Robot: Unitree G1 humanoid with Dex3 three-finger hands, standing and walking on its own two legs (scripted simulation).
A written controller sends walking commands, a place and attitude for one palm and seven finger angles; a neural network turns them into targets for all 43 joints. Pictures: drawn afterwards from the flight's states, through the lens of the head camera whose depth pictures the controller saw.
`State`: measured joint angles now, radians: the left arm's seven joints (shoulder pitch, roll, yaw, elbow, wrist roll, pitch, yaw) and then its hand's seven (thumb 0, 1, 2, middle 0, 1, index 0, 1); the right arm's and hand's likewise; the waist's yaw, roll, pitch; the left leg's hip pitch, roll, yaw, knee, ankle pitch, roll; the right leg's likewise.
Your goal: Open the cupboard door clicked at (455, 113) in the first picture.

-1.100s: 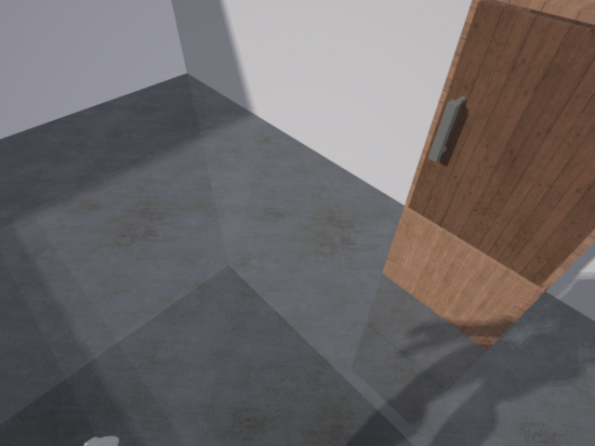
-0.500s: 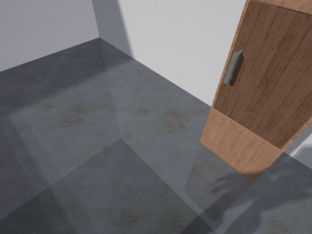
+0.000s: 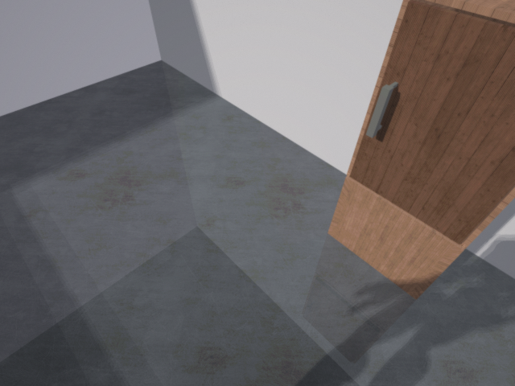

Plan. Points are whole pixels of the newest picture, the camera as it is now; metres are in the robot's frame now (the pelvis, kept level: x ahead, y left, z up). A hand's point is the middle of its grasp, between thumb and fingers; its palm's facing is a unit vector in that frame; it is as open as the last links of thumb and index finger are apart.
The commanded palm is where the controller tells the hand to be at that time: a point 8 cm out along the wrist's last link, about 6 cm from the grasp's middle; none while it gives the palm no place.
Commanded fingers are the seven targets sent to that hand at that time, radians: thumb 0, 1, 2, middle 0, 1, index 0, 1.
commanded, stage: look at it before walking up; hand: left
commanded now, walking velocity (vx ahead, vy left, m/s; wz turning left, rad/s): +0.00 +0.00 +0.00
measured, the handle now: (382, 110) +0.86 -0.32 -0.03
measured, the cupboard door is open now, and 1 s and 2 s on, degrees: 0 0 0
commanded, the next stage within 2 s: walk to a spot facing it in 0.34 s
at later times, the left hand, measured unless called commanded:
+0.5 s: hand out of the picture +0.08 +0.25 -0.16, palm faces -0.04 -0.94 -0.34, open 7.4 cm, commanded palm none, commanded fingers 0.00 0.90 0.90 -0.20 -0.30 -0.20 -0.30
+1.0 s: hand out of the picture +0.00 +0.26 -0.19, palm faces +0.26 -0.94 -0.22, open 7.4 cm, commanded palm none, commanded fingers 0.00 0.90 0.90 -0.20 -0.30 -0.20 -0.30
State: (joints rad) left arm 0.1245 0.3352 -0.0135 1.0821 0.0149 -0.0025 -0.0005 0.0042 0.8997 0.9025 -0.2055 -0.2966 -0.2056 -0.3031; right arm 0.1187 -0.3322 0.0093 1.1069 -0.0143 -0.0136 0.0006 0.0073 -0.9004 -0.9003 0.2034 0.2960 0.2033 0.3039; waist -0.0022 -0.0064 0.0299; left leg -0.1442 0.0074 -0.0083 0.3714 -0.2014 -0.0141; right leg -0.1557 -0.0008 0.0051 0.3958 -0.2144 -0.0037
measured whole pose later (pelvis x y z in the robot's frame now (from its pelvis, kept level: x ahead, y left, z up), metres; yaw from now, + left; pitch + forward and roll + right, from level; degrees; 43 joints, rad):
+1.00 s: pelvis -0.01 +0.05 -0.01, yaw +15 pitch +1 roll -1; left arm 0.19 0.25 0.05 0.95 0.02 0.07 0.01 0.01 0.90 0.90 -0.20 -0.30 -0.20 -0.30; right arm 0.25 -0.18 -0.02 0.96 -0.02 0.02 0.00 0.01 -0.90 -0.90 0.20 0.30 0.20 0.30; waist -0.02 -0.05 0.07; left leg -0.32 -0.04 0.02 0.53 -0.22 0.07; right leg -0.48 -0.08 -0.02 1.09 -0.41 0.07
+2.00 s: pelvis +0.10 +0.10 -0.01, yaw +35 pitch -2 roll -1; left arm 0.30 0.20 0.06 1.00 0.02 0.07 0.01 0.00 0.91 0.90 -0.20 -0.30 -0.20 -0.30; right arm 0.06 -0.12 -0.01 0.94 -0.02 0.01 -0.01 0.00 -0.90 -0.90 0.20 0.30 0.20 0.30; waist 0.06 -0.02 0.09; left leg -0.20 0.07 0.21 0.52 -0.29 0.03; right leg -0.42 -0.09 -0.06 0.97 -0.45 0.06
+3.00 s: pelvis +0.11 +0.13 -0.01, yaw -2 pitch +0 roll -2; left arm 0.12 0.23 0.08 0.90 0.03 0.09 -0.03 0.01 0.91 0.90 -0.20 -0.30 -0.20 -0.30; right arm 0.27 -0.18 -0.05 0.95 -0.03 0.01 -0.01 0.01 -0.90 -0.90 0.20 0.30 0.21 0.30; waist -0.04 0.00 0.10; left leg -0.19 0.16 0.32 0.53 -0.32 0.01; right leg -0.36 -0.05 -0.07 0.81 -0.44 0.06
